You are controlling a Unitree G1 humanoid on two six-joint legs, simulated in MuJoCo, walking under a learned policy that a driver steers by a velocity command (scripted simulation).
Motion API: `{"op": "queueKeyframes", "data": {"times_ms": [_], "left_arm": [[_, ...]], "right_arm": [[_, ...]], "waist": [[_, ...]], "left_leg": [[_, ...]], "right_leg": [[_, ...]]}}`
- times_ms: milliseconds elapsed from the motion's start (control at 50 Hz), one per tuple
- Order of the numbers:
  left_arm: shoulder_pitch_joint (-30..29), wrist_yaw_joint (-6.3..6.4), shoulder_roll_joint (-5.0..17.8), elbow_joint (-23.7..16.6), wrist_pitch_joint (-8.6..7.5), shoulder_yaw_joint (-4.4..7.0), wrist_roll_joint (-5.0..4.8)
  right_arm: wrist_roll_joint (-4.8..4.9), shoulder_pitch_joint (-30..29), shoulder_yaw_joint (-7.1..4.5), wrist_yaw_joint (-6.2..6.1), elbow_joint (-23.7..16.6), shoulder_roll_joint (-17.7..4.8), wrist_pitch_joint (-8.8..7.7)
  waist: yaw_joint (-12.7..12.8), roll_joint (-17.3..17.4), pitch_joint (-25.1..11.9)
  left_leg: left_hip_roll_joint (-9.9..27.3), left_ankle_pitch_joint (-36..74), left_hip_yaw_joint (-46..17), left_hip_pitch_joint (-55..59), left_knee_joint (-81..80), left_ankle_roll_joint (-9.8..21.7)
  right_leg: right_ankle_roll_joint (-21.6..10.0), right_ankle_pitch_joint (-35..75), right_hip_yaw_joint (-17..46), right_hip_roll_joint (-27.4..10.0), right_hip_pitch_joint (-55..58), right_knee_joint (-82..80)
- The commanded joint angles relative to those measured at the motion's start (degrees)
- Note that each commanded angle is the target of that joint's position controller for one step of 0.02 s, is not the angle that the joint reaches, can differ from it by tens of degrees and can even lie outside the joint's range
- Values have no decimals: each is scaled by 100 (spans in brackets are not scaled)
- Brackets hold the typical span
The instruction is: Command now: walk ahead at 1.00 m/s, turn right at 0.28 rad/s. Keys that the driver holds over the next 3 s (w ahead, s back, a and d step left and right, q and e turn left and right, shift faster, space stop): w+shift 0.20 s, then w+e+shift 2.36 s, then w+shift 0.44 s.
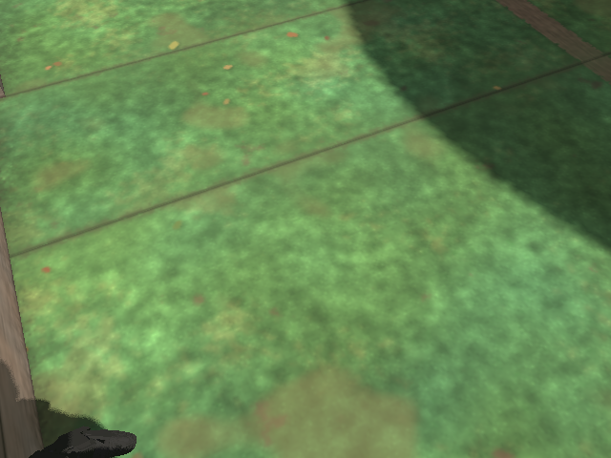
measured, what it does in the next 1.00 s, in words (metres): walks ahead, turning right: right foot, then left foot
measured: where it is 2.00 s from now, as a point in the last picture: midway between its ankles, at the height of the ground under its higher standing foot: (557, 118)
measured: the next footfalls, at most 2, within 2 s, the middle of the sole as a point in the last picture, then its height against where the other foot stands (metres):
right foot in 0.16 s outside the picture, level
left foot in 0.58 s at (279, 332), level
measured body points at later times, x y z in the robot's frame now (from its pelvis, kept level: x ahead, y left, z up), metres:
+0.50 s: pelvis +0.49 -0.04 -0.01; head +0.52 -0.05 +0.44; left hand +0.44 +0.25 -0.12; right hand +0.72 -0.30 -0.06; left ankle +0.72 +0.08 -0.69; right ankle +0.30 -0.09 -0.74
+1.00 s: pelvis +0.95 -0.20 -0.04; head +0.96 -0.22 +0.41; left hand +1.30 -0.16 -0.08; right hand +0.73 -0.37 -0.17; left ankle +0.78 +0.05 -0.69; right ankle +1.05 -0.30 -0.73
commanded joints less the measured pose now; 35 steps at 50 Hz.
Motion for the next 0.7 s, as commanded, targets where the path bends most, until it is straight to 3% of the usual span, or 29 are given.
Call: {"op": "queueKeyframes", "data": {"times_ms": [20,60,100,120,140,160,180,200,220,240,260,280,300,320,340,380,400,460,500,520,540,560,580,600,620,640,660,700], "left_arm": [[-796,-171,-15,-684,-73,-163,-30],[-790,-163,-16,-640,-66,-169,-50],[-422,-21,201,-501,-61,-87,10],[286,62,324,-315,-64,-17,34],[1521,153,511,93,-64,102,12],[2489,261,989,408,-59,288,56],[2350,371,1460,407,-59,394,151],[2431,399,1411,322,-54,430,-15],[2103,420,1151,526,-84,412,-119],[1936,415,897,625,-135,375,-193],[1731,413,697,650,-181,344,-185],[1595,439,452,708,-197,272,-194],[1642,463,349,748,-219,237,-205],[1750,467,260,827,-256,227,-251],[1848,468,287,881,-285,241,-298],[1766,440,400,853,-341,291,-260],[1720,414,462,838,-370,327,-263],[1970,326,769,900,-449,442,-395],[2124,354,930,977,-401,493,-384],[2188,379,1040,1001,-372,517,-356],[2169,385,1167,1031,-333,544,-292],[1947,369,1243,987,-318,564,-249],[1912,369,596,821,-358,409,-213],[2583,398,-111,506,-343,223,-504],[2309,466,393,594,-260,242,-333],[1796,423,539,644,-181,290,-225],[1513,352,479,615,-124,293,-185],[1255,209,171,462,17,242,-115]], "right_arm": [[79,-568,-39,43,-417,-580,-201],[127,-341,-55,59,-268,-787,-201],[126,-195,-90,0,-158,-1079,-166],[102,-158,-104,-56,-80,-1231,-108],[102,-320,-93,-106,-100,-1259,-22],[69,-445,-34,-113,-271,-1008,15],[86,51,156,10,-572,9,8],[163,-274,54,-57,-810,-558,-27],[146,-919,20,-75,-985,-667,-57],[95,-1118,87,-58,-1032,-517,-82],[-3,-1194,110,-41,-1010,-448,-45],[-121,-1093,129,-1,-978,-380,39],[-166,-998,156,62,-1035,-269,113],[-212,-1245,162,96,-1123,-241,164],[-230,-1638,183,123,-1292,-189,201],[-170,-2561,247,159,-1649,-160,190],[-128,-2813,281,190,-1736,-120,167],[40,-3075,272,182,-1798,-174,126],[1,-3080,209,101,-1830,-420,150],[-24,-2763,138,32,-1755,-581,150],[-21,-1986,27,-61,-1542,-789,137],[-33,-869,-80,-179,-1283,-962,128],[-196,225,-237,-310,-1142,-1408,110],[-304,-153,-294,-251,-1212,-1751,112],[-211,-815,-296,-200,-1353,-1288,156],[-189,-1289,-169,-186,-1386,-735,146],[-194,-1354,-116,-167,-1263,-482,134],[-186,-1162,-44,-180,-932,-303,44]], "waist": [[398,442,732],[452,458,684],[748,730,248],[1127,913,-190],[1742,908,-761],[2071,646,-1286],[1170,-965,-1798],[1396,-684,-2310],[1166,-349,-1175],[948,-170,-434],[688,47,-100],[392,121,21],[228,-156,16],[211,-116,233],[238,-115,468],[336,-30,847],[356,-19,867],[507,81,571],[528,58,382],[394,35,64],[33,27,-477],[-604,17,-959],[-919,528,-1698],[-123,2528,-2544],[-49,1815,-1897],[-34,1066,-951],[26,510,-402],[250,596,33]], "left_leg": [[1258,2068,-461,-1179,-1858,830],[1326,3542,-168,-815,-1805,817],[1412,6368,104,-89,-827,724],[1495,7285,176,-15,240,700],[1383,7269,224,-325,1753,614],[1062,5408,186,-1406,3727,543],[176,-797,-114,-3403,5949,417],[-75,-815,-1021,-4112,6724,585],[305,-74,-926,-4594,6421,603],[508,144,-808,-4483,5963,532],[660,137,-808,-4151,5580,440],[750,94,-827,-3710,5280,348],[780,-60,-829,-3543,4997,216],[831,-242,-797,-3652,4711,89],[876,-270,-729,-3795,4301,-36],[804,625,-532,-3660,3200,-194],[713,1294,-490,-3226,2614,-209],[369,2759,-413,-1886,1727,-59],[222,2433,-435,-1736,1424,90],[60,1966,-436,-1335,1359,163],[-100,1378,-369,-478,1440,234],[155,1075,-441,858,1453,276],[1344,-841,-1663,2082,1438,384],[2983,-2086,-4939,2945,94,895],[2778,-3000,-5320,2169,-391,977],[2450,-2556,-4106,1298,-310,930],[2236,-1442,-3262,572,-352,893],[1953,-232,-2037,-175,-483,724]], "right_leg": [[-38,856,-614,-106,780,-1433],[-196,996,-905,-12,1349,-1796],[-360,443,-1156,355,1953,-1936],[-453,-3,-1166,550,2751,-1933],[-564,-59,-1031,610,4032,-2310],[-652,-767,-187,-109,5437,-2450],[-975,-2147,2582,-1865,6687,-2881],[-1176,-2147,4332,-2193,6750,-3819],[-1150,-1382,3383,-1742,6071,-3983],[-1147,-556,2701,-1490,5150,-4088],[-1032,-107,2227,-1156,4416,-4194],[-923,-23,1827,-810,3784,-4333],[-1079,-35,1822,-803,3495,-4504],[-1181,0,1807,-740,3303,-4677],[-1267,-81,1736,-725,3070,-4918],[-1267,206,1466,-467,2507,-5304],[-1163,642,1286,-325,2239,-5329],[-897,1933,1237,-449,2230,-5463],[-713,2996,1260,-518,3070,-4932],[-579,3989,1234,-499,3435,-4250],[-443,4656,1127,-417,3505,-3055],[-324,4250,1067,-182,2823,-1561],[-266,2188,763,199,1898,538],[-106,-1624,314,775,424,2309],[-205,-1113,206,290,-193,2626],[-187,-634,95,-76,-289,2414],[-162,-482,21,-253,-173,2161],[-123,-516,-1,-450,16,1861]]}}
Over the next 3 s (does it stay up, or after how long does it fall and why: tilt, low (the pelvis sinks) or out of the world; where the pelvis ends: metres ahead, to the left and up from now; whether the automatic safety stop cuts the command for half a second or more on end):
stays up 1.08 -1.79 0.00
